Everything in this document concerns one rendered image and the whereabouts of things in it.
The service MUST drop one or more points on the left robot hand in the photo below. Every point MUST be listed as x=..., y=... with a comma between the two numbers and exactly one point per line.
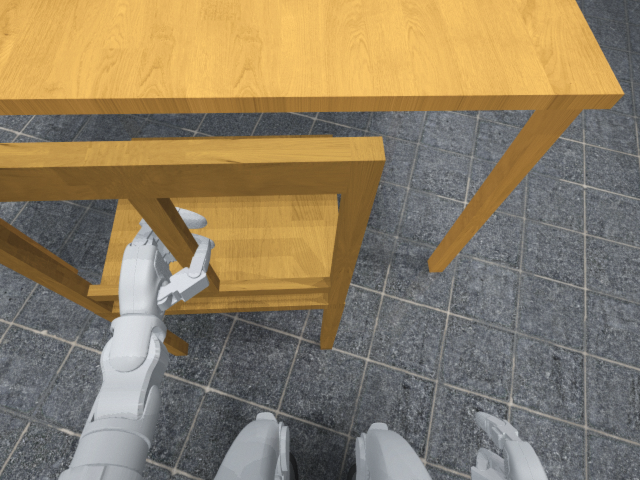
x=145, y=266

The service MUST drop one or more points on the robot left forearm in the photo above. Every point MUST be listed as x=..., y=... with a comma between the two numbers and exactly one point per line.
x=119, y=430

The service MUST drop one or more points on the right robot hand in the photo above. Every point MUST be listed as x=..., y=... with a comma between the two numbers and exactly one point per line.
x=520, y=460

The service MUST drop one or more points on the robot right thigh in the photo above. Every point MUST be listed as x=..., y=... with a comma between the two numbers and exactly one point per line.
x=385, y=455

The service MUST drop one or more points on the table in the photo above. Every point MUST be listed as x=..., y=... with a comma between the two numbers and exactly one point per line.
x=65, y=57

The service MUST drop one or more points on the robot left shin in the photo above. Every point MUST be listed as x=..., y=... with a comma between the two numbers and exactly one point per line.
x=270, y=416

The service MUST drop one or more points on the chair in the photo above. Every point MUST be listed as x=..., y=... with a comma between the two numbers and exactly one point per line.
x=270, y=203

